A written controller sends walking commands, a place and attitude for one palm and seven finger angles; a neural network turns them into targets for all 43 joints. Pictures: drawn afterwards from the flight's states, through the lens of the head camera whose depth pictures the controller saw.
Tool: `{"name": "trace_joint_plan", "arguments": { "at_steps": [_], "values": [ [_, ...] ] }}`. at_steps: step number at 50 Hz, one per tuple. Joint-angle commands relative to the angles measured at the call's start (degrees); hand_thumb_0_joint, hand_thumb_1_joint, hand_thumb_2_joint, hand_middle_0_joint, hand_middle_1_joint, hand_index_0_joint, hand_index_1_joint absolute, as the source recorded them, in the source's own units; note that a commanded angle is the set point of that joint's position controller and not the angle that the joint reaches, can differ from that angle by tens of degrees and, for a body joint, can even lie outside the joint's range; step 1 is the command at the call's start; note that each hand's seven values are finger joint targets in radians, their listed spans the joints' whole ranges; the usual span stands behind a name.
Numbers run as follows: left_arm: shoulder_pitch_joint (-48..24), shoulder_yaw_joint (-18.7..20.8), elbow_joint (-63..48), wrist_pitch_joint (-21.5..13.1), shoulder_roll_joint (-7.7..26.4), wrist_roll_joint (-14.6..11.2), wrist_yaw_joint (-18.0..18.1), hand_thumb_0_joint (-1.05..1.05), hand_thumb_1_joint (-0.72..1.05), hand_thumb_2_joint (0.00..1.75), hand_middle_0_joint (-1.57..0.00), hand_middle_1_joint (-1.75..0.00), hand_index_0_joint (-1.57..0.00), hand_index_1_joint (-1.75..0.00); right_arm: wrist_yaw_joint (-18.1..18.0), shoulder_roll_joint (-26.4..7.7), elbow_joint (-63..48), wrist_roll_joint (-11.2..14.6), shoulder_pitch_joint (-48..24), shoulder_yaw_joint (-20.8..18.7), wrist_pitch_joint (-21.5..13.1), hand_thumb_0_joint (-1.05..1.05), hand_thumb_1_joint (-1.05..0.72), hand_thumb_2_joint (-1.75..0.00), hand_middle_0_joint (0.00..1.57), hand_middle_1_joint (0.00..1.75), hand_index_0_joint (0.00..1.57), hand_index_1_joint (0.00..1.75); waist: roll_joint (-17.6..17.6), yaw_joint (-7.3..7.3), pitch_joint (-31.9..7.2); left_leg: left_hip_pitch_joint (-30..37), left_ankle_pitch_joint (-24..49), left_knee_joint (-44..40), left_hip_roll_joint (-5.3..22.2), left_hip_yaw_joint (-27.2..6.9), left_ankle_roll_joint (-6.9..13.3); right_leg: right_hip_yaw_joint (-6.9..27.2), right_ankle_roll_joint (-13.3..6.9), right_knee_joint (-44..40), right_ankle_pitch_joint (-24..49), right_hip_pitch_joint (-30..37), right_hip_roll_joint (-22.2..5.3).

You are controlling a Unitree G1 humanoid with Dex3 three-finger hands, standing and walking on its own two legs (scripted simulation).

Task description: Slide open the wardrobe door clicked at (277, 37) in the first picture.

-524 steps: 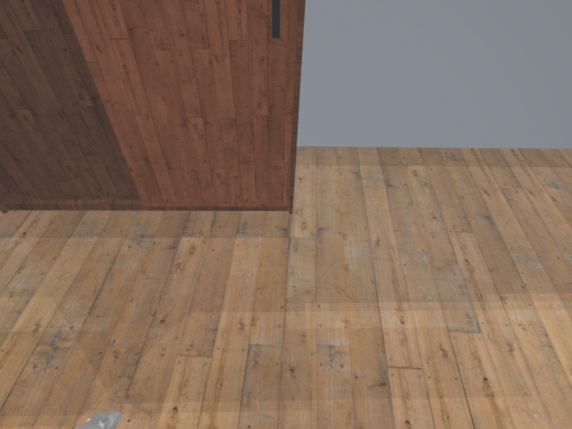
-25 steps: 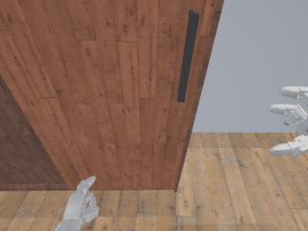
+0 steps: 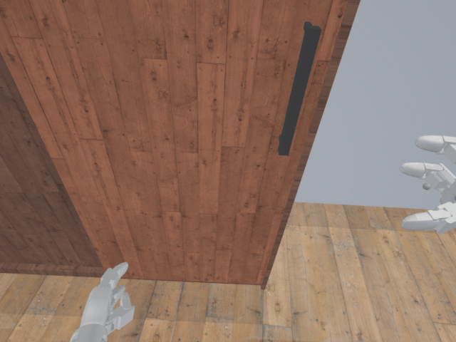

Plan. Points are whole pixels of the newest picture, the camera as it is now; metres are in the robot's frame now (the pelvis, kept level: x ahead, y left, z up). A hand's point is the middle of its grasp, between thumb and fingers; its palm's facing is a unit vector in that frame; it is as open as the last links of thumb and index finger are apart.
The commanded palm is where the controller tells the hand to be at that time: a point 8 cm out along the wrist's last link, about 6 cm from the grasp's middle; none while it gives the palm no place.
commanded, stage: raise the hand with hooked fingers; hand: right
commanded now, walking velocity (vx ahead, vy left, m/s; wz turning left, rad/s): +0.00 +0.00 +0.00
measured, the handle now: (294, 95) +0.55 -0.14 +0.21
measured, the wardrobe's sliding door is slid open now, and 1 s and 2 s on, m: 0.00 0.00 0.00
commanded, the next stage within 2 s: move the hooked fingers beside the handle in 0.02 s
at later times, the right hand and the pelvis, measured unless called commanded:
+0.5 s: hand (392, 166) +0.33 -0.25 +0.21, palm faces +0.11 +0.99 -0.02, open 14.0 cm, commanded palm +0.29 -0.30 +0.21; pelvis +0.00 -0.01 +0.00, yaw +0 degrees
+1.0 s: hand (367, 147) +0.38 -0.23 +0.21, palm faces +0.10 +1.00 -0.01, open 14.0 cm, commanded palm +0.35 -0.29 +0.20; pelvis +0.01 -0.01 +0.00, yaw +1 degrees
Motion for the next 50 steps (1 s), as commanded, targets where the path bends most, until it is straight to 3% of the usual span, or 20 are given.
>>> {"name": "trace_joint_plan", "arguments": {
  "at_steps": [1,3,6,7,9,11,14,17,20,21,25,31,36,39,40,41,42,45,47,50],
  "values": [
    [-10.5,3.0,-10.3,-3.5,6.8,0.0,0.2,0.00,0.90,0.90,-0.20,-0.30,-0.20,-0.30,1.3,-15.4,-10.7,2.0,-17.4,-4.8,-3.1,0.00,0.50,-0.30,0.30,1.20,0.30,1.20,3.0,0.02,-8.5,0.6,3.8,-5.8,2.0,-7.0,-1.6,2.3,-1.4,-2.6,7.4,-0.3,1.0],
    [-10.4,3.0,-10.4,-3.6,6.3,0.1,0.1,0.00,0.90,0.90,-0.20,-0.30,-0.20,-0.30,1.4,-14.8,-11.1,2.4,-17.7,-5.0,-3.8,0.00,0.50,-0.30,0.30,1.20,0.30,1.20,2.6,0.16,-9.5,0.8,5.7,-5.2,2.2,-7.1,-1.8,2.4,-1.4,-2.3,8.2,0.0,1.2],
    [-10.6,3.1,-10.4,-3.6,6.5,0.3,-0.1,0.00,0.90,0.90,-0.20,-0.30,-0.20,-0.30,0.6,-16.7,-12.6,2.1,-17.8,-6.7,-5.1,0.00,0.50,-0.30,0.30,1.20,0.30,1.20,0.4,-0.31,-10.0,1.0,5.6,-4.8,2.3,-7.3,-1.4,2.4,-1.2,-2.0,8.5,-0.1,1.0],
    [-10.7,2.9,-10.6,-3.8,6.1,0.3,-0.1,0.00,0.90,0.90,-0.20,-0.30,-0.20,-0.30,0.4,-14.9,-13.8,1.8,-19.8,-4.8,-5.4,0.00,0.50,-0.30,0.30,1.20,0.30,1.20,0.0,-0.10,-10.5,0.7,6.1,-4.5,2.0,-6.3,-1.3,2.5,-1.3,-2.6,8.9,0.7,1.2],
    [-10.1,2.8,-10.1,-3.8,5.9,0.0,0.1,0.00,0.90,0.90,-0.20,-0.30,-0.20,-0.30,-0.1,-12.2,-12.0,1.4,-21.6,-1.7,-5.4,0.00,0.50,-0.30,0.30,1.20,0.30,1.20,-1.2,0.93,-7.8,-1.7,4.6,-4.6,1.2,-5.1,-1.2,2.5,-1.2,-3.2,7.3,0.9,1.2],
    [-9.9,3.0,-9.3,-3.9,6.5,0.1,0.4,0.00,0.90,0.90,-0.20,-0.30,-0.20,-0.30,-1.0,-13.3,-10.9,0.8,-23.7,-1.7,-5.3,0.00,0.50,-0.30,0.30,1.20,0.30,1.20,-0.8,1.18,-6.8,-2.3,3.4,-5.0,1.3,-5.6,-1.0,2.7,-1.2,-2.8,6.6,0.5,1.1],
    [-9.8,2.7,-9.5,-4.0,6.1,0.0,0.7,0.00,0.90,0.90,-0.20,-0.30,-0.20,-0.30,-1.5,-10.0,-10.5,-0.3,-26.8,2.2,-4.9,0.00,0.50,-0.30,0.30,1.20,0.30,1.20,-1.1,1.45,-7.3,-3.1,2.8,-4.7,0.7,-3.9,-1.1,3.2,-1.4,-4.2,5.8,1.6,1.4],
    [-9.9,2.8,-9.2,-3.8,6.2,0.3,0.7,0.00,0.90,0.90,-0.20,-0.30,-0.20,-0.30,-2.5,-11.6,-10.7,-0.9,-28.6,1.2,-4.9,0.00,0.50,-0.30,0.30,1.20,0.30,1.20,-1.3,0.92,-10.1,-1.6,4.1,-4.4,0.8,-3.8,-0.8,3.4,-1.4,-4.3,7.1,2.3,1.4],
    [-9.6,2.7,-8.6,-3.3,6.1,0.4,0.8,0.00,0.90,0.90,-0.20,-0.30,-0.20,-0.30,-3.0,-11.3,-6.5,-1.1,-30.1,1.1,-4.3,0.00,0.50,-0.30,0.30,1.20,0.30,1.20,1.1,1.12,-9.7,-2.0,3.7,-4.6,0.6,-3.5,-1.0,3.2,-1.4,-4.5,6.7,1.5,1.5],
    [-9.1,2.9,-8.2,-3.1,6.6,0.5,0.7,0.00,0.90,0.90,-0.20,-0.30,-0.20,-0.30,-3.5,-13.0,-5.1,-1.3,-30.1,-0.2,-4.4,0.00,0.50,-0.30,0.30,1.20,0.30,1.20,2.4,0.95,-10.5,-1.1,3.7,-4.5,0.7,-3.7,-0.8,3.2,-1.4,-4.2,7.0,1.0,1.4],
    [-9.0,3.0,-9.1,-2.4,6.0,0.6,0.2,0.00,0.90,0.90,-0.20,-0.30,-0.20,-0.30,-4.1,-11.5,-5.1,-2.0,-29.5,0.2,-4.0,0.00,0.50,-0.30,0.30,1.20,0.30,1.20,-2.2,0.21,-13.6,0.8,9.7,-3.1,0.7,-3.1,-0.3,2.7,-1.1,-4.3,11.6,2.5,1.5],
    [-7.6,3.4,-8.9,-1.3,6.4,0.5,-0.2,0.00,0.90,0.90,-0.20,-0.30,-0.20,-0.30,-3.9,-11.2,-2.8,-2.2,-30.3,0.8,-4.2,0.00,0.50,-0.30,0.30,1.20,0.30,1.20,2.1,1.04,-12.7,0.7,13.1,-2.7,0.5,-3.1,-0.5,2.2,-1.3,-3.5,13.6,1.6,1.1],
    [-7.2,3.6,-8.8,-1.1,6.2,0.4,-0.2,0.00,0.90,0.90,-0.20,-0.30,-0.20,-0.30,-4.6,-9.1,-4.5,-2.5,-34.4,3.3,-5.6,0.00,0.50,-0.30,0.30,1.20,0.30,1.20,-1.8,1.84,-12.4,-0.7,12.7,-2.9,0.3,-3.3,-0.3,2.3,-1.1,-3.4,13.9,3.0,1.0],
    [-6.2,3.9,-8.1,-0.7,6.4,0.4,0.1,0.00,0.90,0.90,-0.20,-0.30,-0.20,-0.30,-5.1,-9.6,-2.0,-3.0,-36.0,3.1,-5.8,0.00,0.50,-0.30,0.30,1.20,0.30,1.20,0.4,2.29,-12.3,-1.0,11.6,-3.2,0.3,-3.0,-0.5,2.5,-1.2,-4.0,12.7,2.5,1.1],
    [-6.3,3.8,-8.1,-0.6,6.3,0.3,0.1,0.00,0.90,0.90,-0.20,-0.30,-0.20,-0.30,-5.1,-8.4,-1.9,-3.1,-36.8,4.6,-5.6,0.00,0.50,-0.30,0.30,1.20,0.30,1.20,0.3,2.59,-12.3,-1.5,11.3,-3.3,0.2,-3.1,-0.6,2.4,-1.3,-4.0,12.4,2.8,1.1],
    [-6.0,4.1,-7.6,-0.6,6.7,0.3,0.2,0.00,0.90,0.90,-0.20,-0.30,-0.20,-0.30,-5.4,-9.5,-1.0,-3.1,-37.2,3.6,-5.8,0.00,0.50,-0.30,0.30,1.20,0.30,1.20,1.4,2.65,-12.6,-1.3,11.5,-3.4,0.3,-3.3,-0.6,2.2,-1.4,-3.5,12.7,2.7,1.0],
    [-5.9,4.0,-7.6,-0.5,6.5,0.3,0.2,0.00,0.90,0.90,-0.20,-0.30,-0.20,-0.30,-5.6,-10.0,-0.8,-3.5,-38.4,3.6,-5.8,0.00,0.50,-0.30,0.30,1.20,0.30,1.20,0.0,2.49,-13.5,-0.8,11.3,-3.4,0.4,-3.2,-0.5,2.3,-1.3,-4.0,12.6,2.7,1.1],
    [-5.5,4.0,-7.3,-0.2,6.3,0.4,0.1,0.00,0.90,0.90,-0.20,-0.30,-0.20,-0.30,-6.1,-7.2,1.0,-3.9,-40.5,6.1,-5.6,0.00,0.50,-0.30,0.30,1.20,0.30,1.20,-0.6,3.02,-13.2,-1.4,12.2,-3.4,0.3,-3.1,-0.4,2.4,-1.3,-4.0,13.4,3.1,1.1],
    [-5.0,4.2,-7.1,0.1,6.7,0.5,0.0,0.00,0.90,0.90,-0.20,-0.30,-0.20,-0.30,-6.6,-10.4,2.6,-3.9,-39.7,3.3,-5.8,0.00,0.50,-0.30,0.30,1.20,0.30,1.20,1.2,2.38,-15.1,0.0,13.4,-3.1,0.5,-3.3,-0.4,2.2,-1.4,-3.7,14.3,2.6,1.0],
    [-4.3,4.2,-6.5,0.7,6.8,0.6,0.1,0.00,0.90,0.90,-0.20,-0.30,-0.20,-0.30,-6.7,-11.3,7.2,-4.1,-41.2,2.5,-5.7,0.00,0.50,-0.30,0.30,1.20,0.30,1.20,3.1,2.80,-13.8,-0.3,12.5,-3.6,0.7,-3.7,-0.7,1.8,-1.5,-4.0,12.5,0.8,1.1]
  ]
}}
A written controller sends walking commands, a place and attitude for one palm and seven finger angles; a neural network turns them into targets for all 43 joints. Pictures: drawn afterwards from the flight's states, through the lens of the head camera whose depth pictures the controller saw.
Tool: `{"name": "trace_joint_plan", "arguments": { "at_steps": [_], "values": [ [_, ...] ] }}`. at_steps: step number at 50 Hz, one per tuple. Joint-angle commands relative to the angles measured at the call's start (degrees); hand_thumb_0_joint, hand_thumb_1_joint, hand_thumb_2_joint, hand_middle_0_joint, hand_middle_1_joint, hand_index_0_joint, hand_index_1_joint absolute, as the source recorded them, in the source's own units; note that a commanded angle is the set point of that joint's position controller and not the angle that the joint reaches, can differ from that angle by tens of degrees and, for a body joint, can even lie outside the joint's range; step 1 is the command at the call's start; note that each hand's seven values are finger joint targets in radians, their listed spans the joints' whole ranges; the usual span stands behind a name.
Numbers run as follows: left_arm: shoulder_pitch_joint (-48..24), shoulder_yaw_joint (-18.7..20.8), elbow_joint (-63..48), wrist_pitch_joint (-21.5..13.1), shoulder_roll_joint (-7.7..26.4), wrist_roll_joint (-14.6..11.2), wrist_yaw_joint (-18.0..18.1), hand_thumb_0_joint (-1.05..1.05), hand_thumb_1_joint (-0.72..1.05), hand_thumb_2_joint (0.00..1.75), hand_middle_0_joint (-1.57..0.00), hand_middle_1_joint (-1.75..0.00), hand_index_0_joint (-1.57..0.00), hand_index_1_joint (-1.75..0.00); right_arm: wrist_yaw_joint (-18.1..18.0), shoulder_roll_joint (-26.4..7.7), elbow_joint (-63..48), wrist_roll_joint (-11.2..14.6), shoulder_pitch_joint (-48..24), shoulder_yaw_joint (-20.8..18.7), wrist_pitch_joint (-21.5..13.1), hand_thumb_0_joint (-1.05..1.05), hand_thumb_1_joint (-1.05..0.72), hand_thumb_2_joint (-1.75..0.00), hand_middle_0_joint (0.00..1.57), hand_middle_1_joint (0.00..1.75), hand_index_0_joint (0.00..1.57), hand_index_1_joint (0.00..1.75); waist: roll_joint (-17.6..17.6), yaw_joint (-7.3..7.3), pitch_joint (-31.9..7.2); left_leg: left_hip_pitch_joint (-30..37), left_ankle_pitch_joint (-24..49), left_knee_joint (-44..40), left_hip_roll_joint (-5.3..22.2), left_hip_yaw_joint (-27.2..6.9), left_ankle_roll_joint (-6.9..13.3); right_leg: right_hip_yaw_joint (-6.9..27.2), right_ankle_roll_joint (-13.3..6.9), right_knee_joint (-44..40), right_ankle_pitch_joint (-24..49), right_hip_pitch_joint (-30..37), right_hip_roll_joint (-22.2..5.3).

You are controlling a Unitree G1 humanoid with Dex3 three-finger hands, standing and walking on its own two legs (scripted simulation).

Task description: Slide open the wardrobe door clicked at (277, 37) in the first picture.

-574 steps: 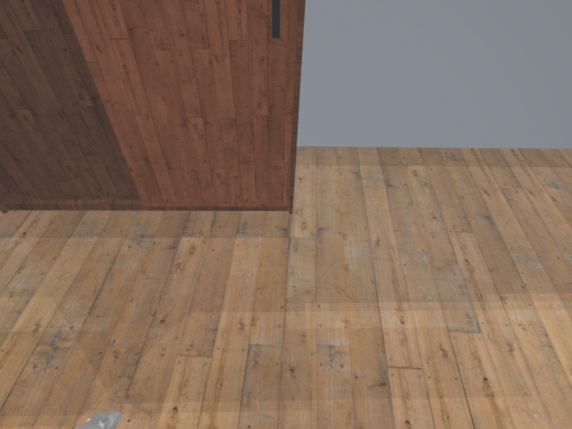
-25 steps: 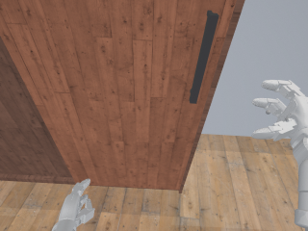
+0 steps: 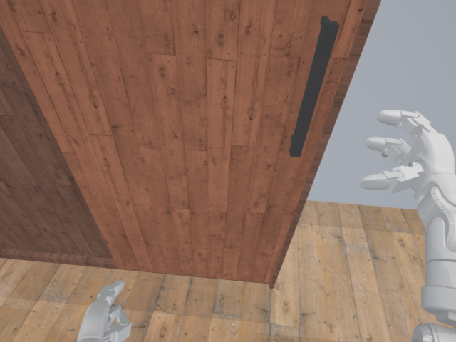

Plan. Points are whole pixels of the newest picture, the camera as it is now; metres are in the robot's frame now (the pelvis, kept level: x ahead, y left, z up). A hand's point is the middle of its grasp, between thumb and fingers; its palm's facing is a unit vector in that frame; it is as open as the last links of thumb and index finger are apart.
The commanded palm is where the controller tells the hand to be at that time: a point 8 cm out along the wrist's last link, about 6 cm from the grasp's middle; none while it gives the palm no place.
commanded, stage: move the hooked fingers beside the handle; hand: right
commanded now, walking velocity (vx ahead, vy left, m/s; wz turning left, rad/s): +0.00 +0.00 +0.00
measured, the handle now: (308, 94) +0.53 -0.13 +0.21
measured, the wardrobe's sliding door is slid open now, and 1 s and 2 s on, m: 0.00 0.00 0.00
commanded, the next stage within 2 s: feel for the door with the fingertips in 1.52 s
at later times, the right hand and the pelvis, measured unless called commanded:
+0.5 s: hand (361, 128) +0.44 -0.21 +0.20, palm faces +0.12 +0.99 +0.01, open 14.0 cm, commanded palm +0.42 -0.27 +0.20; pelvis +0.00 +0.00 +0.00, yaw +1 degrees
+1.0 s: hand (349, 123) +0.46 -0.20 +0.19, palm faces +0.10 +0.99 +0.01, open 14.0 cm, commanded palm +0.44 -0.25 +0.20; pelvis +0.01 -0.01 +0.00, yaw +2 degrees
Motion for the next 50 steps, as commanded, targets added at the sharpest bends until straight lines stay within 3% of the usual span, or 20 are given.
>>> {"name": "trace_joint_plan", "arguments": {
  "at_steps": [1,3,5,10,11,15,18,22,25,26,27,29,30,33,36,38,42,44,46,50],
  "values": [
    [-5.6,3.3,-8.2,-2.3,8.0,0.3,0.3,0.00,0.90,0.90,-0.20,-0.30,-0.20,-0.30,-0.8,-17.7,-7.3,0.1,-24.9,-7.0,-4.5,0.00,0.50,-0.30,0.30,1.20,0.30,1.20,2.5,-0.06,-13.1,3.0,13.4,-3.4,0.1,-2.9,0.0,2.2,-0.9,-3.0,13.5,2.7,0.3],
    [-5.4,3.3,-8.6,-2.2,7.6,0.2,0.2,0.00,0.90,0.90,-0.20,-0.30,-0.20,-0.30,-0.8,-16.9,-6.4,-0.4,-26.2,-5.8,-4.9,0.00,0.50,-0.30,0.30,1.20,0.30,1.20,0.3,0.22,-13.1,2.7,14.3,-3.4,0.3,-3.5,-0.1,2.0,-0.9,-3.0,13.7,2.7,0.3],
    [-4.7,3.4,-8.3,-2.1,7.5,0.1,0.1,0.00,0.90,0.90,-0.20,-0.30,-0.20,-0.30,-0.5,-14.9,-6.0,-1.0,-30.7,-2.8,-6.0,0.00,0.50,-0.30,0.30,1.20,0.30,1.20,-1.4,1.58,-12.4,1.2,13.3,-3.6,0.1,-3.3,0.0,2.1,-0.8,-3.0,13.1,3.3,0.4],
    [-3.1,3.6,-7.2,-2.3,8.0,-0.1,0.3,0.00,0.90,0.90,-0.20,-0.30,-0.20,-0.30,0.0,-13.8,-1.7,-0.9,-37.6,-0.1,-8.0,0.00,0.50,-0.30,0.30,1.20,0.30,1.20,-0.9,3.16,-11.9,-1.0,10.1,-4.4,-0.1,-3.3,0.0,2.7,-0.9,-3.0,10.2,3.1,0.3],
    [-2.6,3.8,-6.8,-2.4,8.3,0.0,0.3,0.00,0.90,0.90,-0.20,-0.30,-0.20,-0.30,-0.2,-14.9,0.3,-0.9,-37.6,-1.1,-8.5,0.00,0.50,-0.30,0.30,1.20,0.30,1.20,0.9,3.09,-11.8,-1.0,9.6,-4.4,-0.1,-3.4,0.1,2.8,-1.0,-2.7,10.0,2.6,0.2],
    [-1.3,4.0,-6.0,-2.3,8.3,0.2,0.1,0.00,0.90,0.90,-0.20,-0.30,-0.20,-0.30,-1.0,-14.9,4.3,-1.6,-41.7,-0.6,-9.2,0.00,0.50,-0.30,0.30,1.20,0.30,1.20,-1.3,3.28,-14.0,-0.9,10.1,-4.3,0.0,-3.5,0.1,2.9,-0.9,-2.8,10.5,2.6,0.4],
    [0.2,4.2,-5.6,-2.1,8.6,0.5,-0.2,0.00,0.90,0.90,-0.20,-0.30,-0.20,-0.30,-2.1,-17.8,8.8,-2.1,-40.9,-3.5,-9.8,0.00,0.50,-0.30,0.30,1.20,0.30,1.20,2.0,2.77,-15.3,0.5,11.6,-3.8,0.1,-3.8,0.0,2.8,-1.1,-2.4,11.2,0.7,0.4],
    [2.3,4.6,-5.7,-1.5,9.0,0.7,-0.7,0.00,0.90,0.90,-0.20,-0.30,-0.20,-0.30,-2.5,-20.8,12.2,-3.3,-41.0,-5.5,-11.5,0.00,0.50,-0.30,0.30,1.20,0.30,1.20,2.2,2.58,-16.9,2.4,15.1,-2.6,0.2,-4.0,-0.1,2.3,-1.1,-2.2,13.2,-0.7,0.1],
    [3.6,4.8,-5.7,-1.6,8.9,0.8,-1.0,0.00,0.90,0.90,-0.20,-0.30,-0.20,-0.30,-2.4,-18.0,13.5,-4.2,-44.9,-2.3,-13.0,0.00,0.50,-0.30,0.30,1.20,0.30,1.20,-0.2,3.83,-15.6,0.2,14.8,-2.6,-0.2,-3.8,0.0,2.2,-1.1,-1.9,13.2,-0.2,0.2],
    [4.2,5.1,-5.6,-1.7,9.2,0.8,-1.1,0.00,0.90,0.90,-0.20,-0.30,-0.20,-0.30,-2.5,-19.0,13.4,-4.2,-46.1,-2.9,-13.8,0.00,0.50,-0.30,0.30,1.20,0.30,1.20,1.0,4.25,-16.1,0.4,15.3,-2.5,-0.2,-4.0,-0.1,2.2,-1.2,-1.4,13.5,-0.2,0.0],
    [4.5,5.2,-5.6,-1.6,9.2,0.8,-1.2,0.00,0.90,0.90,-0.20,-0.30,-0.20,-0.30,-2.3,-19.7,12.5,-4.4,-47.4,-3.0,-14.5,0.00,0.50,-0.30,0.30,1.20,0.30,1.20,-1.0,4.01,-17.5,0.6,15.6,-2.4,-0.3,-4.1,0.1,2.3,-1.2,-1.5,13.8,0.4,0.1],
    [5.4,5.4,-5.3,-1.7,9.1,0.8,-1.2,0.00,0.90,0.90,-0.20,-0.30,-0.20,-0.30,-2.1,-19.1,13.4,-4.2,-49.0,-2.7,-15.4,0.00,0.50,-0.30,0.30,1.20,0.30,1.20,-1.2,4.60,-18.1,0.0,15.4,-2.4,-0.6,-3.9,0.1,2.4,-1.2,-1.3,13.9,1.2,0.0],
    [5.6,5.3,-5.2,-1.8,8.9,0.8,-1.3,0.00,0.90,0.90,-0.20,-0.30,-0.20,-0.30,-1.8,-16.2,13.4,-4.0,-50.4,-0.2,-15.7,0.00,0.50,-0.30,0.30,1.20,0.30,1.20,-2.3,5.12,-17.7,-0.6,15.8,-2.5,-0.7,-3.8,0.2,2.4,-1.1,-1.3,14.4,1.6,0.1],
    [7.1,5.7,-4.1,-2.0,9.2,0.9,-1.5,0.00,0.90,0.90,-0.20,-0.30,-0.20,-0.30,-2.2,-16.1,15.3,-3.8,-52.2,-0.6,-16.0,0.00,0.50,-0.30,0.30,1.20,0.30,1.20,-1.6,5.60,-18.4,-1.4,16.5,-2.3,-1.0,-3.5,0.2,2.8,-1.1,-0.8,15.6,2.2,0.0],
    [8.5,5.9,-3.2,-1.6,9.8,1.2,-1.7,0.00,0.90,0.90,-0.20,-0.30,-0.20,-0.30,-2.9,-18.1,20.3,-4.0,-51.3,-2.8,-15.6,0.00,0.50,-0.30,0.30,1.20,0.30,1.20,0.8,5.47,-17.5,-1.2,16.8,-2.1,-0.9,-3.3,0.1,2.7,-1.1,-0.7,15.7,0.3,-0.1],
    [9.0,5.8,-3.5,-1.4,9.7,1.3,-2.0,0.00,0.90,0.90,-0.20,-0.30,-0.20,-0.30,-3.4,-19.5,22.3,-4.9,-48.7,-4.5,-15.4,0.00,0.50,-0.30,0.30,1.20,0.30,1.20,1.6,4.40,-17.8,0.0,17.8,-1.6,-0.8,-3.3,0.1,2.5,-1.1,-1.0,16.1,-1.2,0.0],
    [9.0,6.0,-5.2,-1.2,9.3,1.5,-2.6,0.00,0.90,0.90,-0.20,-0.30,-0.20,-0.30,-3.9,-18.8,17.5,-5.8,-45.6,-4.0,-17.1,0.00,0.50,-0.30,0.30,1.20,0.30,1.20,-1.3,3.26,-21.3,2.1,21.7,-0.5,-0.9,-3.3,0.3,2.1,-0.9,-0.5,21.2,0.7,-0.2],
    [8.6,6.2,-5.7,-1.3,9.0,1.3,-2.8,0.00,0.90,0.90,-0.20,-0.30,-0.20,-0.30,-3.7,-15.4,14.1,-5.2,-46.1,-1.7,-17.7,0.00,0.50,-0.30,0.30,1.20,0.30,1.20,-1.5,3.73,-21.5,1.1,22.3,-0.6,-1.3,-3.3,0.3,2.2,-0.9,-0.2,23.0,3.0,-0.5],
    [8.8,6.4,-5.6,-1.0,9.5,1.2,-2.5,0.00,0.90,0.90,-0.20,-0.30,-0.20,-0.30,-3.6,-17.9,13.6,-4.6,-44.8,-4.0,-17.8,0.00,0.50,-0.30,0.30,1.20,0.30,1.20,1.3,3.55,-21.1,2.0,22.3,-0.8,-1.4,-3.2,0.2,2.1,-1.1,-0.3,22.8,2.4,-0.7],
    [7.2,5.8,-5.4,-1.0,8.8,0.9,-2.2,0.00,0.90,0.90,-0.20,-0.30,-0.20,-0.30,-3.9,-15.2,12.3,-4.6,-48.4,-1.6,-16.6,0.00,0.50,-0.30,0.30,1.20,0.30,1.20,-1.7,4.28,-17.0,-0.8,17.6,-2.0,-1.6,-3.0,0.2,2.5,-1.0,-1.5,18.1,2.0,-0.6]
  ]
}}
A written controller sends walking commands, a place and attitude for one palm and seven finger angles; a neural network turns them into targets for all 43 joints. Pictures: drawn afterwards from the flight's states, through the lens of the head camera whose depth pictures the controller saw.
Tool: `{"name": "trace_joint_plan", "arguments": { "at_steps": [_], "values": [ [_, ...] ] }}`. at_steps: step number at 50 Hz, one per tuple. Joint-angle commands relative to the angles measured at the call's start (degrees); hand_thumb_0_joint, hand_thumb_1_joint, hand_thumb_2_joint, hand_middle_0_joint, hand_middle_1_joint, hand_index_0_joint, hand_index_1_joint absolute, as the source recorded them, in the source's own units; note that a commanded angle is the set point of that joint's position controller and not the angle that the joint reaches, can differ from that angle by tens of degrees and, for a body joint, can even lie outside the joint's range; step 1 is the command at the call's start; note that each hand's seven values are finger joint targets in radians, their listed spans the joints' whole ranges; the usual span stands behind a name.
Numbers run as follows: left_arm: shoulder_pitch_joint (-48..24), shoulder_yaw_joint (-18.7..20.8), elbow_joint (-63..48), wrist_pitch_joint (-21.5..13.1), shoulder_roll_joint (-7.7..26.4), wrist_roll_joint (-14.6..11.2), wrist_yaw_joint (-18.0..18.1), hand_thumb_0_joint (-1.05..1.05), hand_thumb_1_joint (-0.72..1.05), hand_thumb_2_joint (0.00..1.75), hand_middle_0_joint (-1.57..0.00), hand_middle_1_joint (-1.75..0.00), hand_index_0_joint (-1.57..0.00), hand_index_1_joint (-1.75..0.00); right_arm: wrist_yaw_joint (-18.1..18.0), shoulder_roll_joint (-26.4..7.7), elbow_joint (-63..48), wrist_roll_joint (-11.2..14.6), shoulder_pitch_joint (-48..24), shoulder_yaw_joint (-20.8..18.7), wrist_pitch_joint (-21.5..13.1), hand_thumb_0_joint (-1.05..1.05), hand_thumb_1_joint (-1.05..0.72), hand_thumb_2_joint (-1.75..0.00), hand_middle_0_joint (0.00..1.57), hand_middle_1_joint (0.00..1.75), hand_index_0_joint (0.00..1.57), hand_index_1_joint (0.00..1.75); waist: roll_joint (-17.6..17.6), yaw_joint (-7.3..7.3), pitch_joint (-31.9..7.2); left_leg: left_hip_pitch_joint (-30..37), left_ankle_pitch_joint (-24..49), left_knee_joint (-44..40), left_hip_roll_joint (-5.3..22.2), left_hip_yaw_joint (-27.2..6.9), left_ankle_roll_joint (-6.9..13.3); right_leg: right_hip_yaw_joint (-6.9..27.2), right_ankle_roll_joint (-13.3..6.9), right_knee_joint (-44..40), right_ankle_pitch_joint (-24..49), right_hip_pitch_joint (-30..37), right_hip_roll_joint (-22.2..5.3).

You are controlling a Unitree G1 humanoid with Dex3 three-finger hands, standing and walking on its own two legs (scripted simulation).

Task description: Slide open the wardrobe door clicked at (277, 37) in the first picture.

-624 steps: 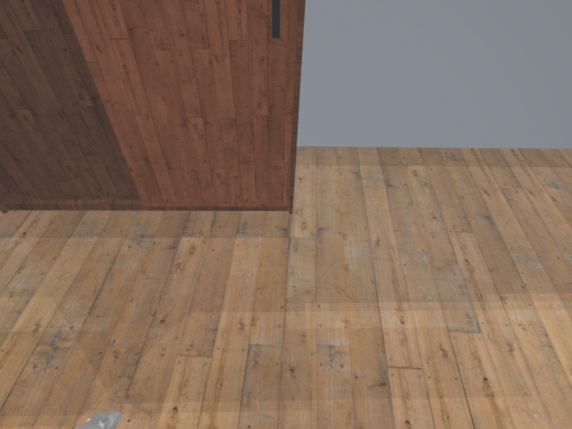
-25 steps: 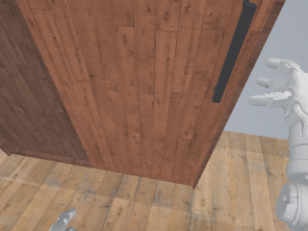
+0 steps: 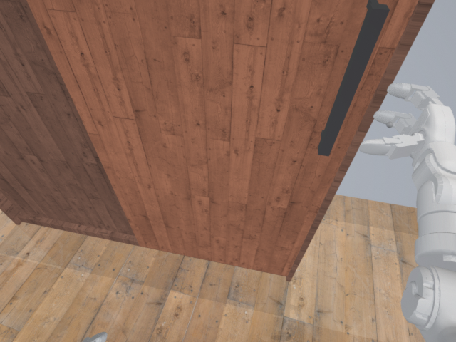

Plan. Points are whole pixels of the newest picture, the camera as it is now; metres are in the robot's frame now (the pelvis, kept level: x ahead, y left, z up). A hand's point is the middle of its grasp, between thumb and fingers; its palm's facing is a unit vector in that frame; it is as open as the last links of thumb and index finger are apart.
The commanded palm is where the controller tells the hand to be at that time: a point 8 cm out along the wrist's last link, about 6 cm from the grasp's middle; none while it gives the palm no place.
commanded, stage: move the hooked fingers beside the handle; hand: right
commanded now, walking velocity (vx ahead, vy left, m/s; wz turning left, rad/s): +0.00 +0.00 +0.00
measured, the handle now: (344, 88) +0.52 -0.14 +0.21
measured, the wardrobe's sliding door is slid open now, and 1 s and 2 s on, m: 0.00 0.00 0.00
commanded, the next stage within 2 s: feel for the door with the fingertips in 0.52 s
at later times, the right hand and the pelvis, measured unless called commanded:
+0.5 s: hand (382, 122) +0.46 -0.20 +0.19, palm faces +0.14 +0.99 +0.00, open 14.0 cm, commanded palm +0.43 -0.25 +0.19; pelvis -0.01 +0.01 +0.00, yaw -1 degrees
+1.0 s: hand (365, 123) +0.44 -0.17 +0.20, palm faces +0.12 +0.99 +0.01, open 14.0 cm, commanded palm +0.42 -0.22 +0.19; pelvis -0.01 +0.01 +0.00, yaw -1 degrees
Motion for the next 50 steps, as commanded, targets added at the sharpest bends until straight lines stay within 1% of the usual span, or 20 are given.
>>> {"name": "trace_joint_plan", "arguments": {
  "at_steps": [1,3,6,7,9,12,16,18,21,22,23,24,30,31,33,35,38,41,46,50],
  "values": [
    [-2.2,3.0,-7.1,-2.5,8.6,-0.2,0.7,0.00,0.90,0.90,-0.20,-0.30,-0.20,-0.30,-0.8,-13.3,-15.6,0.3,-31.8,0.4,-3.5,0.00,0.50,-0.30,0.30,1.20,0.30,1.20,-1.9,-0.07,-15.5,4.8,16.3,-1.8,-0.9,-1.1,0.8,4.2,-0.5,-2.5,19.0,8.2,0.0],
    [-2.5,2.9,-6.6,-2.5,8.2,-0.2,0.6,0.00,0.90,0.90,-0.20,-0.30,-0.20,-0.30,-1.3,-12.1,-14.9,-0.2,-32.5,1.2,-2.7,0.00,0.50,-0.30,0.30,1.20,0.30,1.20,-4.3,-0.09,-15.7,3.8,16.1,-1.9,-0.9,-1.1,1.0,4.5,-0.2,-2.4,19.4,8.8,0.1],
    [-2.0,2.7,-5.7,-2.3,8.6,0.0,0.9,0.00,0.90,0.90,-0.20,-0.30,-0.20,-0.30,-1.7,-11.9,-10.4,-0.1,-34.5,1.5,-2.0,0.00,0.50,-0.30,0.30,1.20,0.30,1.20,-0.2,1.17,-13.4,2.6,13.1,-2.7,-0.8,-0.9,0.8,4.8,-0.5,-2.6,15.3,7.1,0.3],
    [-2.0,2.8,-5.8,-2.3,8.6,0.1,0.9,0.00,0.90,0.90,-0.20,-0.30,-0.20,-0.30,-1.6,-12.7,-9.8,0.0,-34.4,0.8,-2.0,0.00,0.50,-0.30,0.30,1.20,0.30,1.20,0.3,0.60,-14.7,3.3,13.4,-2.5,-0.6,-0.9,0.8,4.9,-0.4,-2.8,15.4,6.9,0.3],
    [-2.2,2.5,-5.7,-2.5,8.4,0.1,1.0,0.00,0.90,0.90,-0.20,-0.30,-0.20,-0.30,-1.4,-11.4,-8.5,0.2,-36.0,1.8,-2.5,0.00,0.50,-0.30,0.30,1.20,0.30,1.20,1.0,1.06,-14.8,2.9,13.0,-2.4,-0.6,-0.9,0.8,5.1,-0.4,-2.8,14.7,6.9,0.4],
    [-1.4,2.6,-5.8,-2.6,8.6,0.4,0.8,0.00,0.90,0.90,-0.20,-0.30,-0.20,-0.30,-1.4,-13.8,-7.0,-0.1,-34.8,-0.2,-4.1,0.00,0.50,-0.30,0.30,1.20,0.30,1.20,1.1,0.13,-17.5,4.7,15.3,-1.6,-0.4,-1.2,0.9,4.9,-0.4,-2.4,16.6,6.9,0.5],
    [-1.0,2.6,-5.8,-2.7,8.4,0.4,0.6,0.00,0.90,0.90,-0.20,-0.30,-0.20,-0.30,-1.1,-12.0,-5.3,-0.7,-36.3,1.9,-5.5,0.00,0.50,-0.30,0.30,1.20,0.30,1.20,0.5,1.04,-16.8,3.9,15.5,-1.4,-0.4,-1.2,0.8,4.7,-0.4,-1.8,16.5,6.8,0.6],
    [-1.2,2.6,-6.0,-2.6,8.6,0.3,0.5,0.00,0.90,0.90,-0.20,-0.30,-0.20,-0.30,-1.1,-14.1,-4.2,-0.6,-34.9,-0.1,-5.5,0.00,0.50,-0.30,0.30,1.20,0.30,1.20,-0.1,0.27,-16.8,4.0,14.6,-1.5,-0.3,-1.6,0.8,4.6,-0.4,-2.1,15.1,5.8,0.7],
    [-0.6,2.6,-5.8,-2.6,8.7,0.3,0.5,0.00,0.90,0.90,-0.20,-0.30,-0.20,-0.30,-1.0,-13.5,-3.0,-0.7,-37.3,0.8,-6.1,0.00,0.50,-0.30,0.30,1.20,0.30,1.20,1.4,1.23,-15.4,3.5,13.5,-1.7,-0.2,-1.5,0.6,4.5,-0.6,-2.0,13.4,4.6,0.7],
    [-0.9,2.5,-5.9,-2.7,8.7,0.3,0.5,0.00,0.90,0.90,-0.20,-0.30,-0.20,-0.30,-1.0,-14.1,-2.9,-0.9,-37.8,0.7,-6.3,0.00,0.50,-0.30,0.30,1.20,0.30,1.20,-0.5,0.91,-15.1,3.1,13.3,-1.7,-0.1,-1.8,0.7,4.6,-0.6,-2.0,13.2,4.3,0.8],
    [-0.2,2.6,-5.7,-2.7,8.9,0.4,0.5,0.00,0.90,0.90,-0.20,-0.30,-0.20,-0.30,-1.1,-15.5,-2.5,-0.9,-37.8,-0.7,-6.5,0.00,0.50,-0.30,0.30,1.20,0.30,1.20,0.8,0.96,-15.9,3.6,14.0,-1.5,-0.2,-1.8,0.7,4.6,-0.6,-2.0,13.7,4.4,0.8],
    [-0.1,2.8,-5.8,-2.7,9.0,0.5,0.5,0.00,0.90,0.90,-0.20,-0.30,-0.20,-0.30,-1.2,-17.7,-3.8,-1.0,-37.6,-2.3,-7.1,0.00,0.50,-0.30,0.30,1.20,0.30,1.20,-0.4,0.35,-18.0,4.8,15.5,-1.2,-0.2,-2.1,0.7,4.3,-0.6,-1.7,14.9,4.7,0.8],
    [0.2,3.0,-6.0,-3.0,8.7,0.3,0.4,0.00,0.90,0.90,-0.20,-0.30,-0.20,-0.30,-0.3,-15.6,-6.7,-0.6,-35.7,-0.6,-8.6,0.00,0.50,-0.30,0.30,1.20,0.30,1.20,-1.9,0.34,-20.2,5.9,18.2,-0.8,-0.5,-2.1,0.8,4.0,-0.6,-1.3,17.5,6.6,0.7],
    [0.6,3.2,-6.0,-2.9,8.9,0.3,0.4,0.00,0.90,0.90,-0.20,-0.30,-0.20,-0.30,-0.2,-16.1,-6.9,-0.4,-35.0,-1.3,-8.4,0.00,0.50,-0.30,0.30,1.20,0.30,1.20,-0.6,0.41,-20.4,6.5,18.7,-0.7,-0.6,-1.8,0.8,4.1,-0.7,-1.2,18.1,6.4,0.7],
    [0.0,3.2,-6.3,-3.0,8.6,0.0,0.2,0.00,0.90,0.90,-0.20,-0.30,-0.20,-0.30,0.2,-13.5,-7.2,0.1,-32.7,0.1,-7.0,0.00,0.50,-0.30,0.30,1.20,0.30,1.20,-0.8,-0.19,-19.5,6.6,18.8,-0.8,-0.7,-1.6,0.8,4.1,-0.6,-1.6,18.3,6.3,0.6],
    [-0.5,3.2,-6.2,-3.1,8.6,-0.1,0.2,0.00,0.90,0.90,-0.20,-0.30,-0.20,-0.30,0.2,-10.2,-8.3,0.6,-33.6,2.5,-5.4,0.00,0.50,-0.30,0.30,1.20,0.30,1.20,-1.8,0.44,-17.6,4.9,17.6,-1.5,-0.7,-1.4,0.8,4.2,-0.5,-1.9,17.6,6.7,0.5],
    [-0.7,3.3,-6.3,-2.7,8.9,0.0,0.1,0.00,0.90,0.90,-0.20,-0.30,-0.20,-0.30,-1.0,-13.4,-8.6,0.9,-29.2,-1.6,-3.6,0.00,0.50,-0.30,0.30,1.20,0.30,1.20,0.3,-1.20,-17.9,6.9,19.1,-1.4,-0.7,-1.5,0.8,3.8,-0.8,-1.9,18.6,5.6,0.6],
    [-1.8,3.2,-7.0,-2.7,8.0,-0.1,-0.2,0.00,0.90,0.90,-0.20,-0.30,-0.20,-0.30,-2.3,-8.2,-13.1,0.7,-30.9,2.5,-3.5,0.00,0.50,-0.30,0.30,1.20,0.30,1.20,-0.2,-0.42,-16.4,6.1,18.1,-1.6,-0.7,-1.2,0.8,3.7,-0.7,-2.0,18.5,6.4,0.4],
    [-2.9,3.0,-6.6,-2.6,7.9,0.3,-0.1,0.00,0.90,0.90,-0.20,-0.30,-0.20,-0.30,-4.8,-8.5,-15.7,0.2,-32.2,1.6,-3.7,0.00,0.50,-0.30,0.30,1.20,0.30,1.20,1.7,-0.62,-16.7,6.1,17.2,-1.8,-0.8,-1.3,0.7,4.0,-0.8,-2.3,18.0,7.2,0.4],
    [-4.0,2.6,-6.0,-2.6,7.2,0.3,0.1,0.00,0.90,0.90,-0.20,-0.30,-0.20,-0.30,-5.8,-6.0,-14.2,-0.6,-36.0,4.0,-3.3,0.00,0.50,-0.30,0.30,1.20,0.30,1.20,0.3,0.19,-15.4,4.2,14.2,-2.4,-0.7,-1.4,0.7,4.3,-0.5,-2.8,15.1,7.4,0.5]
  ]
}}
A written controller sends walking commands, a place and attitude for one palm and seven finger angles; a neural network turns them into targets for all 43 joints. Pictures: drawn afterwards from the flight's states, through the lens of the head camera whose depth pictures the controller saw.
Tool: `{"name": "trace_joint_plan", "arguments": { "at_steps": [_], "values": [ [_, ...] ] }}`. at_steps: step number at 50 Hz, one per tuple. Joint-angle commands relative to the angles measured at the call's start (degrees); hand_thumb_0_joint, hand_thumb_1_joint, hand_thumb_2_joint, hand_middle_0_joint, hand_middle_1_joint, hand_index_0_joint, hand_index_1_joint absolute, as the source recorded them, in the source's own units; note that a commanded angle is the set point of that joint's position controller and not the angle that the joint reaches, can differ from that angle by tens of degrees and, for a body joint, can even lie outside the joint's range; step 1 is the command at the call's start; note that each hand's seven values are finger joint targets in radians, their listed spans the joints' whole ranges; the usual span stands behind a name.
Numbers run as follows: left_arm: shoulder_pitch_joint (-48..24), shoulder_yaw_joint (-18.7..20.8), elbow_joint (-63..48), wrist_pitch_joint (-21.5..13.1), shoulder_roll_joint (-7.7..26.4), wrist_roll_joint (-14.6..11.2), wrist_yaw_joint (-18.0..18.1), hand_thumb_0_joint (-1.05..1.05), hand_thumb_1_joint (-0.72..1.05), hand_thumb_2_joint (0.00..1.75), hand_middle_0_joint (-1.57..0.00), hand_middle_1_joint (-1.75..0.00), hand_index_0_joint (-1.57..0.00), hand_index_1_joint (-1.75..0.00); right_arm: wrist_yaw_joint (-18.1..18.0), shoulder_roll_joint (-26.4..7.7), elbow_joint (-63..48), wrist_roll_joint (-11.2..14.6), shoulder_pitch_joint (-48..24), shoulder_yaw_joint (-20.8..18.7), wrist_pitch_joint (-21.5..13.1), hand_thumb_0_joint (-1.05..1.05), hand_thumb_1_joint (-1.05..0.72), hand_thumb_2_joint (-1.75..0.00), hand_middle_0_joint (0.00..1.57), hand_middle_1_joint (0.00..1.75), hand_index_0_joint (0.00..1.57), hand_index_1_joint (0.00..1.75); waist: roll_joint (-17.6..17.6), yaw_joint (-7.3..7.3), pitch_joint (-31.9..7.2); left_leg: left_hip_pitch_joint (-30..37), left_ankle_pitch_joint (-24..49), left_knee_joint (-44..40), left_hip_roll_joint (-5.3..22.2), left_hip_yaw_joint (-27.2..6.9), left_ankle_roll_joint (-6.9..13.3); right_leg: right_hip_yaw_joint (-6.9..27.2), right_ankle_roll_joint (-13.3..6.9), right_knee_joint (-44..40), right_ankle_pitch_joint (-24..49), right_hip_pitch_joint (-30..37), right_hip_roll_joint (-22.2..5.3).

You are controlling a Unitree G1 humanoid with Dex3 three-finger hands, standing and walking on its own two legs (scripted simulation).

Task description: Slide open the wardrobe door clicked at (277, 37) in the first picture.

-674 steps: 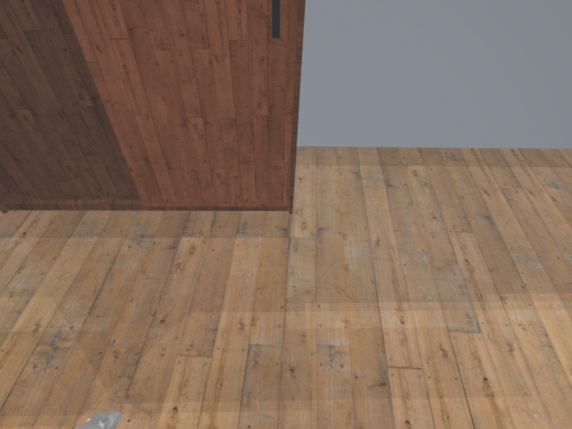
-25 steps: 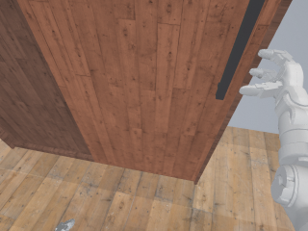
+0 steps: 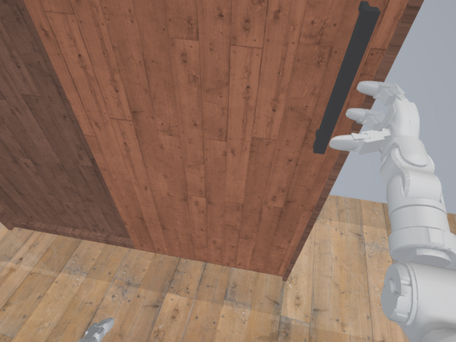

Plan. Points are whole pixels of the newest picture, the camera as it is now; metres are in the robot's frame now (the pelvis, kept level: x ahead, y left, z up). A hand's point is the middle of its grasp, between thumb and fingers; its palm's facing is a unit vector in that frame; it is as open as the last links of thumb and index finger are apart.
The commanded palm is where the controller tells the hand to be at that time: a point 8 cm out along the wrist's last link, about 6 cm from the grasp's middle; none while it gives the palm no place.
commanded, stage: feel for the door with the fingertips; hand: right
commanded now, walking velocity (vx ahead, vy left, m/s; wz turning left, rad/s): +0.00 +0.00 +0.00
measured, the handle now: (338, 87) +0.53 -0.14 +0.21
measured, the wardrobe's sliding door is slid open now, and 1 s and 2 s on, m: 0.00 0.00 0.00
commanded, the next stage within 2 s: slide the fingers in behind the handle in 0.46 s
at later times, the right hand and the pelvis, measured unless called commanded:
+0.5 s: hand (360, 109) +0.48 -0.18 +0.20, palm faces +0.12 +0.99 +0.00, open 13.8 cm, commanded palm +0.46 -0.22 +0.19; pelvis -0.01 +0.00 +0.00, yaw +0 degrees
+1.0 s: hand (350, 111) +0.48 -0.16 +0.20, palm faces +0.10 +0.99 +0.00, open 14.0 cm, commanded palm +0.45 -0.21 +0.19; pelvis -0.01 -0.01 +0.00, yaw +0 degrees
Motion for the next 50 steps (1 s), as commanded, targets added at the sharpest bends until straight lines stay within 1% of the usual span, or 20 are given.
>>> {"name": "trace_joint_plan", "arguments": {
  "at_steps": [1,3,5,6,7,9,10,15,19,25,31,34,36,37,39,41,45,47,49,50],
  "values": [
    [-1.1,2.7,-5.9,-2.1,7.9,0.2,0.6,0.00,0.90,0.90,-0.20,-0.30,-0.20,-0.30,-1.5,-12.8,-12.1,-0.7,-33.7,-0.9,-4.0,0.00,0.50,-0.30,0.30,1.20,0.30,1.20,1.0,0.93,-14.9,3.4,13.0,-2.9,-0.6,-2.4,0.1,3.3,-1.1,-2.8,13.7,6.9,0.5],
    [-1.0,2.4,-5.3,-2.0,7.9,0.4,0.8,0.00,0.90,0.90,-0.20,-0.30,-0.20,-0.30,-2.0,-15.0,-9.1,-0.8,-36.1,-2.5,-4.0,0.00,0.50,-0.30,0.30,1.20,0.30,1.20,1.3,0.93,-14.7,3.3,11.7,-3.1,-0.3,-2.6,0.1,3.4,-1.0,-3.2,11.9,5.8,0.7],
    [-1.0,2.1,-5.2,-1.9,7.8,0.5,0.9,0.00,0.90,0.90,-0.20,-0.30,-0.20,-0.30,-1.9,-14.3,-6.4,-1.0,-37.3,-1.7,-4.3,0.00,0.50,-0.30,0.30,1.20,0.30,1.20,2.0,1.56,-14.4,3.2,11.3,-3.3,-0.1,-2.8,-0.1,3.2,-1.1,-3.3,10.8,5.0,1.0],
    [-0.4,2.3,-5.0,-1.8,8.1,0.7,0.9,0.00,0.90,0.90,-0.20,-0.30,-0.20,-0.30,-2.0,-16.3,-4.6,-1.4,-37.4,-3.2,-4.7,0.00,0.50,-0.30,0.30,1.20,0.30,1.20,3.2,1.37,-14.9,3.6,11.0,-3.2,0.0,-2.9,-0.1,3.3,-1.1,-3.0,10.7,4.6,0.8],
    [-0.6,2.0,-5.1,-1.9,7.8,0.6,0.8,0.00,0.90,0.90,-0.20,-0.30,-0.20,-0.30,-1.7,-14.1,-3.1,-1.5,-38.0,-1.0,-5.0,0.00,0.50,-0.30,0.30,1.20,0.30,1.20,2.4,1.89,-14.4,3.0,11.0,-3.2,0.2,-3.0,-0.2,3.2,-1.1,-3.2,10.3,4.2,1.0],
    [0.6,2.0,-4.4,-2.1,8.2,0.8,0.8,0.00,0.90,0.90,-0.20,-0.30,-0.20,-0.30,-1.2,-15.2,1.2,-1.8,-40.1,-1.4,-5.9,0.00,0.50,-0.30,0.30,1.20,0.30,1.20,3.6,2.63,-13.5,1.8,10.0,-3.1,0.2,-3.1,-0.3,3.3,-1.1,-2.8,8.8,3.0,1.0],
    [1.1,2.1,-4.4,-2.2,8.3,0.8,0.7,0.00,0.90,0.90,-0.20,-0.30,-0.20,-0.30,-1.0,-16.1,1.7,-2.0,-41.7,-1.6,-6.7,0.00,0.50,-0.30,0.30,1.20,0.30,1.20,2.3,2.72,-14.1,1.9,9.9,-3.0,0.3,-3.2,-0.2,3.4,-0.9,-2.8,8.6,2.9,1.1],
    [3.6,2.4,-3.7,-3.1,8.9,0.9,0.4,0.00,0.90,0.90,-0.20,-0.30,-0.20,-0.30,0.9,-17.1,6.8,-1.7,-44.2,-1.7,-10.0,0.00,0.50,-0.30,0.30,1.20,0.30,1.20,2.7,3.76,-16.0,1.4,10.6,-2.2,0.4,-3.7,-0.3,3.4,-1.0,-1.5,8.2,1.7,1.3],
    [5.5,3.0,-3.7,-3.6,9.1,1.1,-0.1,0.00,0.90,0.90,-0.20,-0.30,-0.20,-0.30,1.7,-17.6,4.9,-1.8,-45.0,-2.1,-12.4,0.00,0.50,-0.30,0.30,1.20,0.30,1.20,-0.2,3.31,-21.3,2.8,14.1,-0.9,0.0,-3.6,0.0,3.6,-0.9,-0.7,11.7,3.6,1.3],
    [7.3,3.6,-2.4,-4.0,9.6,1.1,-0.5,0.00,0.90,0.90,-0.20,-0.30,-0.20,-0.30,1.4,-17.2,4.3,-1.7,-46.8,-1.9,-12.6,0.00,0.50,-0.30,0.30,1.20,0.30,1.20,-0.1,4.53,-19.2,0.8,13.3,-1.4,-0.6,-3.0,-0.1,3.9,-1.0,-0.7,11.7,3.6,1.0],
    [8.2,3.7,-2.2,-4.1,9.8,1.2,-0.7,0.00,0.90,0.90,-0.20,-0.30,-0.20,-0.30,1.2,-18.6,5.3,-1.7,-43.3,-3.3,-12.0,0.00,0.50,-0.30,0.30,1.20,0.30,1.20,0.2,3.51,-18.2,1.5,12.4,-1.5,-0.8,-2.9,0.2,3.8,-1.0,-0.9,11.7,2.5,0.9],
    [7.6,3.6,-2.5,-4.4,9.6,1.2,-0.8,0.00,0.90,0.90,-0.20,-0.30,-0.20,-0.30,1.3,-16.8,3.6,-1.8,-43.6,-2.0,-12.1,0.00,0.50,-0.30,0.30,1.20,0.30,1.20,-1.6,3.72,-17.8,0.4,11.3,-1.6,-0.9,-2.8,0.2,3.8,-0.8,-1.3,11.0,3.2,0.7],
    [7.8,3.7,-2.7,-4.5,9.8,1.2,-0.8,0.00,0.90,0.90,-0.20,-0.30,-0.20,-0.30,0.9,-17.4,3.2,-1.7,-42.3,-2.8,-12.3,0.00,0.50,-0.30,0.30,1.20,0.30,1.20,0.0,3.44,-18.2,0.7,11.1,-1.5,-1.0,-2.5,0.3,4.1,-0.8,-1.3,11.6,3.6,0.5],
    [7.2,3.6,-3.1,-4.5,9.6,1.1,-0.9,0.00,0.90,0.90,-0.20,-0.30,-0.20,-0.30,0.8,-17.2,1.9,-1.6,-41.7,-2.6,-12.2,0.00,0.50,-0.30,0.30,1.20,0.30,1.20,-1.3,2.88,-18.8,1.0,11.7,-1.3,-1.0,-2.6,0.4,4.1,-0.7,-1.4,12.1,3.9,0.6],
    [6.5,3.4,-3.4,-4.7,9.3,1.1,-0.9,0.00,0.90,0.90,-0.20,-0.30,-0.20,-0.30,0.8,-14.7,2.1,-1.3,-41.7,-1.0,-11.6,0.00,0.50,-0.30,0.30,1.20,0.30,1.20,-1.1,3.23,-17.4,-0.2,10.6,-1.5,-1.1,-2.4,0.3,4.1,-0.7,-1.6,11.1,4.0,0.5],
    [6.8,3.5,-3.1,-4.4,9.8,1.1,-0.8,0.00,0.90,0.90,-0.20,-0.30,-0.20,-0.30,0.2,-18.1,3.4,-1.4,-39.9,-4.1,-11.0,0.00,0.50,-0.30,0.30,1.20,0.30,1.20,1.9,2.68,-16.8,0.7,10.5,-1.5,-1.0,-2.3,0.2,4.0,-0.9,-1.7,11.0,2.7,0.3],
    [5.6,3.3,-4.1,-4.5,8.9,1.0,-1.0,0.00,0.90,0.90,-0.20,-0.30,-0.20,-0.30,-0.7,-13.9,0.9,-2.0,-40.9,-1.0,-10.4,0.00,0.50,-0.30,0.30,1.20,0.30,1.20,-0.5,2.64,-17.3,0.0,10.8,-1.0,-1.1,-2.1,0.3,4.1,-0.5,-1.9,12.0,4.0,0.3],
    [5.2,3.4,-4.5,-4.5,8.8,1.1,-1.2,0.00,0.90,0.90,-0.20,-0.30,-0.20,-0.30,-1.6,-13.6,-2.5,-2.1,-41.1,-1.0,-10.9,0.00,0.50,-0.30,0.30,1.20,0.30,1.20,-1.7,2.21,-19.9,0.6,12.6,-0.6,-1.1,-2.2,0.4,4.3,-0.3,-1.4,14.8,6.2,0.2],
    [5.1,3.4,-4.0,-4.5,8.5,1.2,-1.0,0.00,0.90,0.90,-0.20,-0.30,-0.20,-0.30,-1.9,-11.9,-2.2,-1.8,-42.1,-0.1,-10.8,0.00,0.50,-0.30,0.30,1.20,0.30,1.20,0.1,2.99,-19.1,0.1,13.2,-0.7,-1.2,-1.9,0.2,4.4,-0.3,-1.3,15.4,6.6,0.0],
    [4.9,3.4,-4.1,-4.5,8.6,1.2,-1.1,0.00,0.90,0.90,-0.20,-0.30,-0.20,-0.30,-2.1,-12.0,-2.4,-1.5,-41.4,-0.7,-10.5,0.00,0.50,-0.30,0.30,1.20,0.30,1.20,0.7,2.42,-19.4,0.6,13.6,-0.6,-1.3,-2.0,0.2,4.3,-0.3,-1.2,15.5,6.3,0.1]
  ]
}}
